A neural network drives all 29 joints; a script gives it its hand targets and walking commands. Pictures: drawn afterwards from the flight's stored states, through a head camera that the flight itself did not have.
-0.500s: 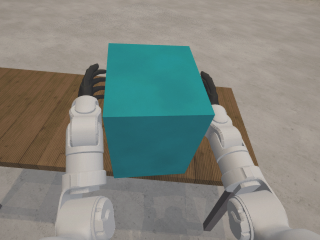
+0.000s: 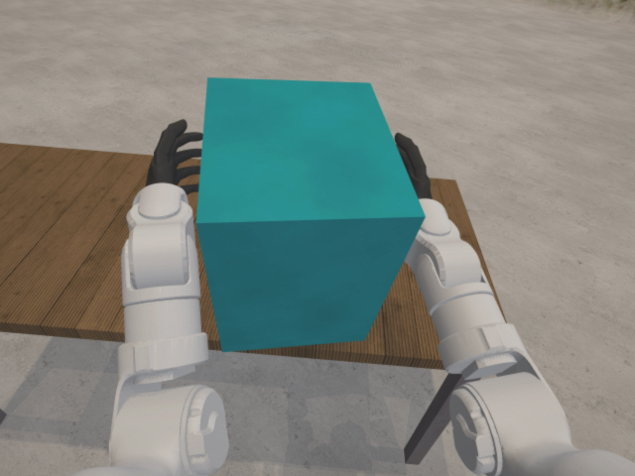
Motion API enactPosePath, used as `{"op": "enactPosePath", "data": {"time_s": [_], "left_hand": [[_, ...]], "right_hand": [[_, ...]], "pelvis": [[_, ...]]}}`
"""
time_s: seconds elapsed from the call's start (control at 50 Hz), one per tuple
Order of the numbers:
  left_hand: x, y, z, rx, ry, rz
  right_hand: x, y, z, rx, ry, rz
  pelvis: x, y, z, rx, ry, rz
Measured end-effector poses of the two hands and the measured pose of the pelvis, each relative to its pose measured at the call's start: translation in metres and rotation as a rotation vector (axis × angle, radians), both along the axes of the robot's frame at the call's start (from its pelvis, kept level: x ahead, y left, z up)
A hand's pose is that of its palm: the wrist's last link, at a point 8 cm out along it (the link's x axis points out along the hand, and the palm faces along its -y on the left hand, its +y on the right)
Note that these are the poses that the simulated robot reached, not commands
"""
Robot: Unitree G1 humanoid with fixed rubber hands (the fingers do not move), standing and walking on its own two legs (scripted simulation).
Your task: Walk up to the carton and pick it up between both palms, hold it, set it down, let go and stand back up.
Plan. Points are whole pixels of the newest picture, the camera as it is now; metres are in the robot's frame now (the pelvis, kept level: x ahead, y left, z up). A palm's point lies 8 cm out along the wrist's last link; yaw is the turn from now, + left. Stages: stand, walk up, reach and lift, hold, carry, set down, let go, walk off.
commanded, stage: hold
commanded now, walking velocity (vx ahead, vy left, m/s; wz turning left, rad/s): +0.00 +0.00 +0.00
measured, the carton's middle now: (293, 221) +0.37 +0.01 +0.15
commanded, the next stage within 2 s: none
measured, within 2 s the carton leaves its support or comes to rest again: neither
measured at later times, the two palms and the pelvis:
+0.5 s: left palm (166, 188) +0.37 +0.15 +0.21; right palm (411, 196) +0.36 -0.14 +0.19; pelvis +0.00 +0.00 +0.00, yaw +0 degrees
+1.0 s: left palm (166, 188) +0.36 +0.15 +0.22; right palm (413, 197) +0.36 -0.14 +0.19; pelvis +0.00 +0.00 +0.00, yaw +0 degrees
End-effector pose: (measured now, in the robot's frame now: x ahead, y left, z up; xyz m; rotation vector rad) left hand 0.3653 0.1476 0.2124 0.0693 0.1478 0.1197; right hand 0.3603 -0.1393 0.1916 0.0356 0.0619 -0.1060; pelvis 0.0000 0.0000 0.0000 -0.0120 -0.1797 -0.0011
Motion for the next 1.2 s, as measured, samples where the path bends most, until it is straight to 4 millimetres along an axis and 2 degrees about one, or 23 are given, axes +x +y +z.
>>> {"op": "enactPosePath", "data": {"time_s": [0.7, 1.2], "left_hand": [[-0.0006, 0.0009, 0.0009, 0.003, -0.008, -0.005], [-0.0026, -0.0007, 0.0040, 0.003, -0.007, -0.008]], "right_hand": [[0.0011, 0.0002, 0.0029, 0.006, -0.011, 0.004], [-0.0013, -0.0012, 0.0032, 0.007, -0.010, 0.001]], "pelvis": [[0.0057, 0.0000, 0.0000, -0.001, -0.007, 0.000], [0.0020, -0.0021, 0.0000, 0.002, -0.010, 0.000]]}}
